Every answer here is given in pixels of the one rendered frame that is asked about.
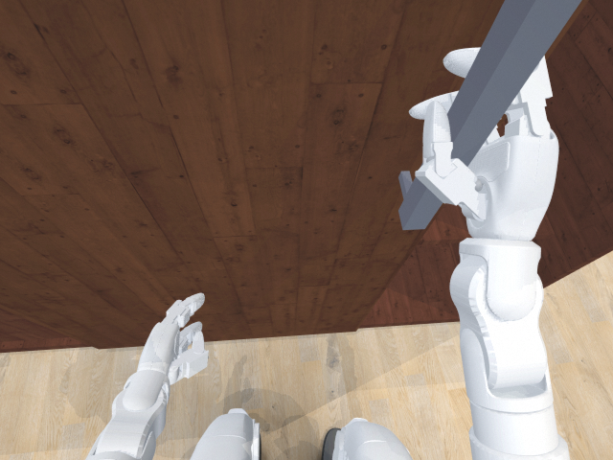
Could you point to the robot right foot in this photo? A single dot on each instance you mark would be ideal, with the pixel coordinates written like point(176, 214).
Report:
point(328, 446)

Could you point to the left robot thigh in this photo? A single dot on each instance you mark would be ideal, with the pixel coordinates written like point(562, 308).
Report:
point(233, 436)

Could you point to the wardrobe door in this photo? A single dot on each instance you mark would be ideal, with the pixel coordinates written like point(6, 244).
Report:
point(248, 150)
point(14, 328)

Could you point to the robot right hand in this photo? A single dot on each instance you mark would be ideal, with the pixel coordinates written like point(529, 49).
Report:
point(517, 170)

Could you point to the handle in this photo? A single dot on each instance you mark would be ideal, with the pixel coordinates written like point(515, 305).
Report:
point(521, 34)

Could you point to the robot left hand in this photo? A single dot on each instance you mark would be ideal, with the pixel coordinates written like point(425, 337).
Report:
point(166, 349)

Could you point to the right robot forearm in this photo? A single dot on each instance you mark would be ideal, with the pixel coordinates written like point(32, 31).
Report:
point(498, 295)

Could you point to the left robot forearm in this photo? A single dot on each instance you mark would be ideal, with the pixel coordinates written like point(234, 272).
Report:
point(138, 418)

